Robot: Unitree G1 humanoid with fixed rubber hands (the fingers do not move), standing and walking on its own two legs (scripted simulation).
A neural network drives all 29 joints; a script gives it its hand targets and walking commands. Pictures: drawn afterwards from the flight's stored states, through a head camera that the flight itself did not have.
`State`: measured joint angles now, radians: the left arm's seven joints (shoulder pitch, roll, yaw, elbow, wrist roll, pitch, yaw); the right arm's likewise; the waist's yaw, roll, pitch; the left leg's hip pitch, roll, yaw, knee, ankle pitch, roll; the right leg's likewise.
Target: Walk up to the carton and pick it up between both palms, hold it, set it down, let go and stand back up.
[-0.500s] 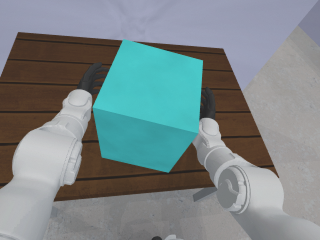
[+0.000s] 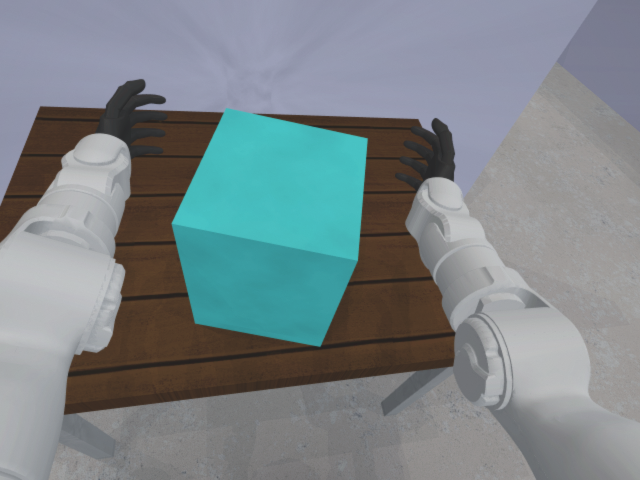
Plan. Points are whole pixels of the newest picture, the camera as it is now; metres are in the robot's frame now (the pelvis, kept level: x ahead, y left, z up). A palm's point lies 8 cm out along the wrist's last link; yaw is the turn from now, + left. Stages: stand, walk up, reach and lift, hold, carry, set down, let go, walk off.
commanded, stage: set down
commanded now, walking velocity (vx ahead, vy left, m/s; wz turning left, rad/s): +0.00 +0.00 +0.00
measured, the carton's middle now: (276, 236) +0.47 -0.03 +0.00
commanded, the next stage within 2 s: none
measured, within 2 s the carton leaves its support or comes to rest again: neither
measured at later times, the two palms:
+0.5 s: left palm (119, 121) +0.54 +0.15 +0.15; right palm (429, 174) +0.44 -0.21 +0.15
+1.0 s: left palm (87, 151) +0.50 +0.18 +0.14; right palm (433, 213) +0.38 -0.20 +0.14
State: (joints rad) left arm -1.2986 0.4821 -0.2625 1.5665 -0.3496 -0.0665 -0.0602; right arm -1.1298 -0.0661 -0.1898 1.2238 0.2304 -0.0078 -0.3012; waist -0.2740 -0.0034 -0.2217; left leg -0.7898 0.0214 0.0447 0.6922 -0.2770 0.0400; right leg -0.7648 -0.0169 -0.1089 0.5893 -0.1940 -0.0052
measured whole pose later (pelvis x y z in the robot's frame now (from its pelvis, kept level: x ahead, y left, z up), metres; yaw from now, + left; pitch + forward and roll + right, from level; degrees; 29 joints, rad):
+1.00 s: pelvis +0.01 +0.01 +0.02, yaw +0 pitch +10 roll -2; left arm -0.99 0.49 -0.06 1.16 -0.21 0.14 -0.14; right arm -0.75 -0.03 -0.03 0.81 0.28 0.10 -0.38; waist -0.24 -0.04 -0.11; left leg -0.44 0.01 0.07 0.52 -0.24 0.05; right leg -0.41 -0.01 -0.09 0.38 -0.14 0.01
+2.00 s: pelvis +0.02 +0.01 +0.02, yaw -2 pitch +0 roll -3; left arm -0.38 0.45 0.03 0.59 -0.23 0.12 -0.18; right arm -0.16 0.00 0.07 0.40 0.25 -0.06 -0.41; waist -0.08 -0.02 0.06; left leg -0.27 0.04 0.08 0.56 -0.31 0.05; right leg -0.22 0.02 -0.07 0.38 -0.17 0.01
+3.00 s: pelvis +0.02 +0.00 +0.02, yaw -1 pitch -4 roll -2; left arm 0.11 0.43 -0.03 0.47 -0.22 -0.12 -0.18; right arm 0.20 0.03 0.06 0.52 0.12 -0.33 -0.26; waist 0.03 -0.02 0.10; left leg -0.17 0.04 0.07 0.56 -0.33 0.03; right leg -0.16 0.02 -0.07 0.45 -0.23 -0.01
